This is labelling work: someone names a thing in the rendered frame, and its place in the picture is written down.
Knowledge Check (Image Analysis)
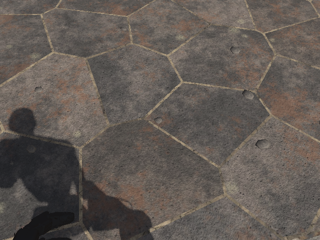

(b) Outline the left robot hand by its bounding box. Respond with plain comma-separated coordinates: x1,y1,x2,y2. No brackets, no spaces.
13,211,75,240

